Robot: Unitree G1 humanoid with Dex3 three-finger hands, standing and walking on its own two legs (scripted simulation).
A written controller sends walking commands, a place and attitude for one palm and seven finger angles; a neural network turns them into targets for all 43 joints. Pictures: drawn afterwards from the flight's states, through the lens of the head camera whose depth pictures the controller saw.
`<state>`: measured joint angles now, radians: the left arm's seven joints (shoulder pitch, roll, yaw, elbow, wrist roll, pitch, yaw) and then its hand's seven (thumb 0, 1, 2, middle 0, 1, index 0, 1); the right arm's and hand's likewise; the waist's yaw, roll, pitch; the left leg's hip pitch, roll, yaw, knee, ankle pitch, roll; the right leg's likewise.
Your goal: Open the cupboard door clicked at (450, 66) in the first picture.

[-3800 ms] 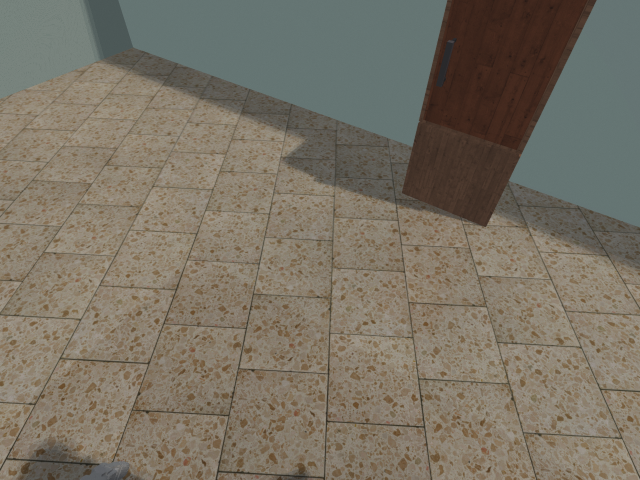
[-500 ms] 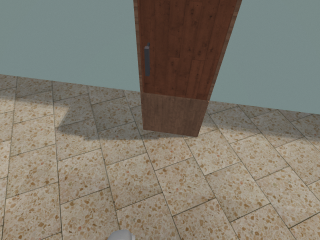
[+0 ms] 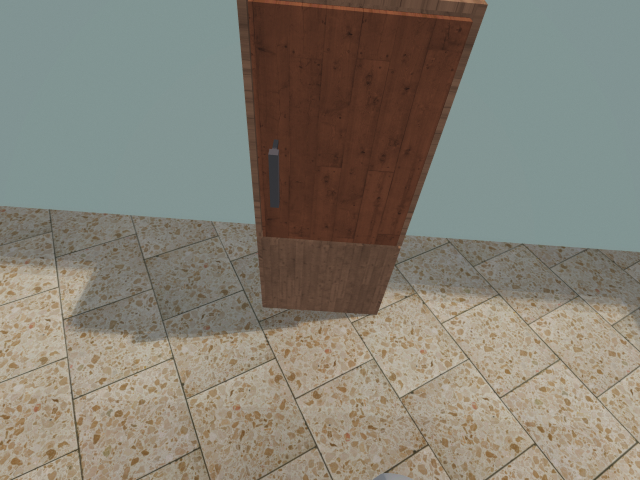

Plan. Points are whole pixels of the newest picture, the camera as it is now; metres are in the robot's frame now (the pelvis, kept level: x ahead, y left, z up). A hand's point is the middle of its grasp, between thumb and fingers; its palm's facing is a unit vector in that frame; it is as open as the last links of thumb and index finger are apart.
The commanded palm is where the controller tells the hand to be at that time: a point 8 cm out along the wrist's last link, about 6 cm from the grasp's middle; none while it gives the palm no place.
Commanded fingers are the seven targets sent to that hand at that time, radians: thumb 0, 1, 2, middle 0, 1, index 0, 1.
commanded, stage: take the last steps up to it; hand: left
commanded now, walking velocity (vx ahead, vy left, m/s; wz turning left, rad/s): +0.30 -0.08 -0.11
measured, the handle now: (275, 174) +0.74 +0.14 -0.10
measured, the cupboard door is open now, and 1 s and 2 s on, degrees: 0 0 0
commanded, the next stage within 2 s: come to a stop and stand still in 0.46 s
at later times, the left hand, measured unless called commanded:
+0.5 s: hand out of the picture +0.15 +0.09 -0.17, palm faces +0.04 -0.98 -0.19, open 7.3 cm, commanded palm none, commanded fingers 0.00 0.90 0.90 -0.20 -0.30 -0.20 -0.30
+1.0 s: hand (250, 421) +0.24 +0.11 -0.18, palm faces +0.04 -0.96 -0.28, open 7.3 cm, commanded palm none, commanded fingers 0.00 0.90 0.90 -0.20 -0.30 -0.20 -0.30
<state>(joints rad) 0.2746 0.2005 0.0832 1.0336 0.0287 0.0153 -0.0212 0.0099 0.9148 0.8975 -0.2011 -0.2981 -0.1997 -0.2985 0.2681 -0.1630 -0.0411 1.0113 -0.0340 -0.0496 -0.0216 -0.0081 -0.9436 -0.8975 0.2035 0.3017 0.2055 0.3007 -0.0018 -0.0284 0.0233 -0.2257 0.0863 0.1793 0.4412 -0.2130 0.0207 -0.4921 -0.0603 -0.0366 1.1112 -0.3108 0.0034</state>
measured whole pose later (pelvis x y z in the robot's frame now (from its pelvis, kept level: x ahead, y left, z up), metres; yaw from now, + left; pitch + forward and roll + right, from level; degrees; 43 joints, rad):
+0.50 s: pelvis +0.15 -0.07 +0.00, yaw +0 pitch +0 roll -1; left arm 0.31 0.12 0.03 1.11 0.02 -0.07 0.02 0.00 0.92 0.90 -0.20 -0.30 -0.20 -0.30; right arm 0.25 -0.17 -0.06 1.08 -0.03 -0.01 0.00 0.02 -0.93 -0.90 0.20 0.30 0.20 0.30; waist -0.02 0.04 0.02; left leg -0.50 0.11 0.11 0.89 -0.30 -0.01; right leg -0.09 0.00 -0.18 0.37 -0.28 -0.04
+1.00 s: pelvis +0.18 -0.09 -0.01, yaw -3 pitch -2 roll +0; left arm 0.20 0.20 0.08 1.00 0.02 0.04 0.04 0.01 0.91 0.90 -0.20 -0.30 -0.20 -0.30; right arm 0.09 -0.17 -0.06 1.02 -0.03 0.04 -0.02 -0.01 -0.92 -0.90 0.20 0.30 0.21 0.30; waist 0.01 0.01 0.09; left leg -0.34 0.09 0.16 0.53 -0.15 0.02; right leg -0.37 -0.05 -0.04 0.87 -0.44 0.02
